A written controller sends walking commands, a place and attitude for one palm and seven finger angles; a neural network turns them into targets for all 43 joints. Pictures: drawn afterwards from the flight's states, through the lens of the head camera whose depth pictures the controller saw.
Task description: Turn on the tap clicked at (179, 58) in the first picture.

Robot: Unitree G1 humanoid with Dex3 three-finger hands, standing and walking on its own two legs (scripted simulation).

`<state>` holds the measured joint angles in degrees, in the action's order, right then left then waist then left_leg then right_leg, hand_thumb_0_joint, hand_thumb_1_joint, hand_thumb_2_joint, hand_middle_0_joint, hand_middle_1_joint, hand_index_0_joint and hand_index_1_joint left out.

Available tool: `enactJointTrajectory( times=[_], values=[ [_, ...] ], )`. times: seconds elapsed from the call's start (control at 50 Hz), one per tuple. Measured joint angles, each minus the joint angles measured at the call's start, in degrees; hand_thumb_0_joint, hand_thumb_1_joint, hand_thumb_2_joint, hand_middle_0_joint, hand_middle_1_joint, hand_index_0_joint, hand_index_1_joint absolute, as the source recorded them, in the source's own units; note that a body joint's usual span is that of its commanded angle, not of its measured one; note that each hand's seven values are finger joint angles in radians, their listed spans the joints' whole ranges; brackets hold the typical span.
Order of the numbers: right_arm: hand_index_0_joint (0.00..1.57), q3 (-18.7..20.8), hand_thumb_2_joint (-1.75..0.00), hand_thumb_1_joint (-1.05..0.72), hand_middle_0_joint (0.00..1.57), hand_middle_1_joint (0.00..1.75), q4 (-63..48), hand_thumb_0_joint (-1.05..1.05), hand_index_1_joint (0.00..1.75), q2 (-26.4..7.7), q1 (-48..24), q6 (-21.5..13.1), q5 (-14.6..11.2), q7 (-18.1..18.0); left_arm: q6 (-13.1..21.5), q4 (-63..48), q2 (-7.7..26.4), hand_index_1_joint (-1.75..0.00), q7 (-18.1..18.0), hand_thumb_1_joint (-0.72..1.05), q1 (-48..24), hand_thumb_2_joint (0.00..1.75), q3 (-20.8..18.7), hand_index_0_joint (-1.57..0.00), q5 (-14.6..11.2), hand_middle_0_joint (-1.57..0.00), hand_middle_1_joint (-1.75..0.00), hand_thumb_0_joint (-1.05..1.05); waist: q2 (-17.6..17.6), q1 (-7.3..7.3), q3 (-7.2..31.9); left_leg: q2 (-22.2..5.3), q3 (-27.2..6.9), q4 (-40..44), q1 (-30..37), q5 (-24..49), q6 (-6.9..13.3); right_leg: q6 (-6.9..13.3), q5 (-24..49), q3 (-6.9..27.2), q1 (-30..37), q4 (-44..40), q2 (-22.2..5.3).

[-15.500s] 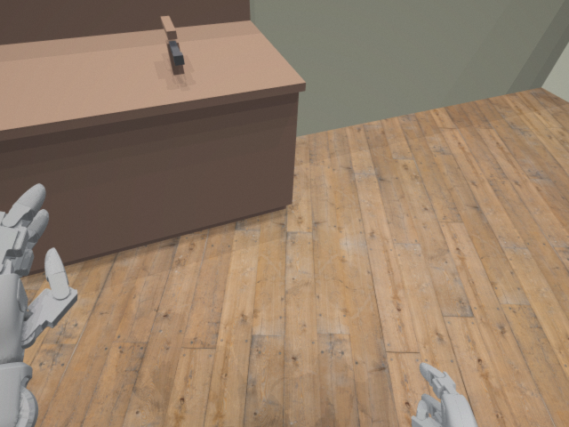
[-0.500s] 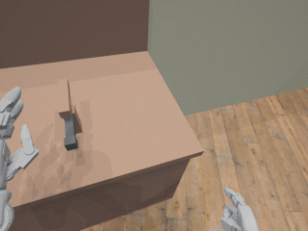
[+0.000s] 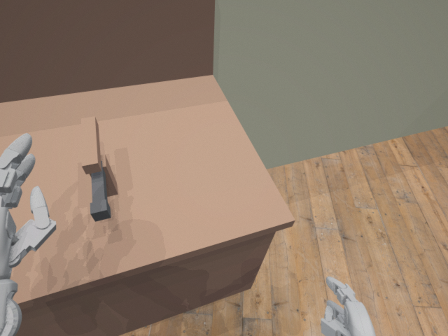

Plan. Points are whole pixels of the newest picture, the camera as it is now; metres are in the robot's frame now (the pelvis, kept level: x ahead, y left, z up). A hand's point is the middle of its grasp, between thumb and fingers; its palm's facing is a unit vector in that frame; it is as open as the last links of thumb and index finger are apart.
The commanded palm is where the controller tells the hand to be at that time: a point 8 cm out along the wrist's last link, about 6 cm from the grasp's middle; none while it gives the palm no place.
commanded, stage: shuffle to correct the standing spot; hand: left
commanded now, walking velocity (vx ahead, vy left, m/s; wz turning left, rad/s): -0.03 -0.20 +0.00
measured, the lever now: (100, 210) +0.31 +0.26 +0.02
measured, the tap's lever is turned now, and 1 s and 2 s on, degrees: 0 0 0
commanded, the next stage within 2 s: none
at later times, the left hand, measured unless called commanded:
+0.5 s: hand (92, 225) +0.22 +0.19 +0.16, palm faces +0.34 -0.86 -0.39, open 7.5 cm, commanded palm +0.16 +0.23 +0.17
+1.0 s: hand (105, 225) +0.22 +0.18 +0.16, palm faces +0.32 -0.86 -0.41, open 7.5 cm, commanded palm +0.16 +0.22 +0.17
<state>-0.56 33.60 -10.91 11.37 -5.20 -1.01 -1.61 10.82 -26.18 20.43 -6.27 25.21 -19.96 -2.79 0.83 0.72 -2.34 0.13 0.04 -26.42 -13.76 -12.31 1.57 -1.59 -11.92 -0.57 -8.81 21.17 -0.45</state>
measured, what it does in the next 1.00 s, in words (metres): shifts its weight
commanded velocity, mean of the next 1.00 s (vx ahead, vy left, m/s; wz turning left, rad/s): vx -0.03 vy -0.20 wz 0.00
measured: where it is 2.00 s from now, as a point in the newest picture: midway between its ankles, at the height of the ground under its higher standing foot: outside the picture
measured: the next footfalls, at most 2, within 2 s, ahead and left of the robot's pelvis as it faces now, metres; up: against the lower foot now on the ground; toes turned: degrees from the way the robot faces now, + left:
none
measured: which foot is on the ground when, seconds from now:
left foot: down 0.00-1.00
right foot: down 0.00-1.00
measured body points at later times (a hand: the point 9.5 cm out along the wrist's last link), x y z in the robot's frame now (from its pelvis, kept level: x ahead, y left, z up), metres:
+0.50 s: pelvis +0.00 -0.05 -0.01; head +0.02 -0.04 +0.44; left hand +0.19 +0.24 +0.18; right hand +0.17 -0.28 -0.09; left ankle +0.02 +0.10 -0.74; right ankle -0.01 -0.14 -0.74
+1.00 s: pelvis +0.00 -0.06 -0.01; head +0.03 -0.05 +0.44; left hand +0.19 +0.22 +0.18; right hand +0.17 -0.29 -0.09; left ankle +0.02 +0.10 -0.74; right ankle -0.01 -0.14 -0.74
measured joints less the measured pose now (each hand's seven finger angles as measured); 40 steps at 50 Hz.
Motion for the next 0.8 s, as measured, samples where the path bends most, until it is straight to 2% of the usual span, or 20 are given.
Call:
enactJointTrajectory(
  times=[0.12,0.28,0.56,0.68,0.8],
  values=[
    [0.20,0.0,-0.90,-0.90,0.20,0.30,-0.6,0.01,0.30,0.8,-0.1,0.3,-0.1,0.3,-0.5,-0.8,0.4,-0.30,0.3,0.89,-1.0,0.90,-0.5,-0.20,-0.4,-0.21,-0.30,0.01,0.7,0.21,-0.4,-0.4,0.0,0.4,-0.1,0.4,-0.5,0.4,0.1,0.0,-0.4,0.2,0.4],
    [0.20,0.0,-0.90,-0.90,0.21,0.30,-1.6,0.01,0.30,1.3,-0.2,0.7,-0.1,1.1,-0.9,-2.2,0.8,-0.30,0.7,0.89,-0.5,0.90,-0.8,-0.20,-1.1,-0.21,-0.30,0.01,0.1,-0.26,-0.6,-1.9,-0.6,-0.5,-1.4,0.2,-1.8,1.6,0.0,-0.4,-1.6,0.9,1.9],
    [0.20,1.7,-0.90,-0.90,0.20,0.30,-0.9,0.01,0.30,-0.9,0.5,1.9,-0.3,0.3,-2.3,-3.5,1.1,-0.30,1.2,0.89,1.5,0.90,-0.9,-0.21,-2.4,-0.21,-0.30,0.01,-1.7,-0.89,0.1,-4.6,-2.0,-5.3,-3.7,-2.4,-4.1,4.5,-2.6,-1.6,-4.0,5.7,4.7],
    [0.20,2.2,-0.90,-0.90,0.20,0.30,-0.5,0.01,0.30,-1.4,0.9,2.2,-0.3,-0.2,-2.4,-4.2,1.6,-0.30,1.2,0.89,2.2,0.90,-1.2,-0.21,-2.8,-0.21,-0.30,0.01,-1.3,-1.57,0.5,-4.8,-2.4,-6.7,-4.2,-3.3,-4.4,4.9,-4.0,-2.0,-4.6,7.7,4.9],
    [0.20,2.0,-0.90,-0.91,0.20,0.30,-0.6,0.01,0.30,-1.0,1.2,2.1,-0.2,-0.2,-2.2,-4.7,2.2,-0.30,1.2,0.89,2.2,0.90,-1.7,-0.21,-2.9,-0.21,-0.30,0.01,-0.8,-1.60,0.4,-4.9,-2.5,-6.8,-4.4,-3.4,-4.8,5.1,-4.3,-2.2,-4.9,8.1,5.0]
  ],
)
